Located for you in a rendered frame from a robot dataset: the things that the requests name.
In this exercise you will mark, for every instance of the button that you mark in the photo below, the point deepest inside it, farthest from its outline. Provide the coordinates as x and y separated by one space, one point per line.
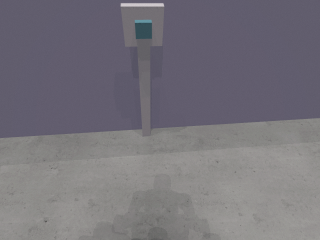
143 29

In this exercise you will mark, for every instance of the panel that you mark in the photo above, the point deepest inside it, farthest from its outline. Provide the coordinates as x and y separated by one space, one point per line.
143 11

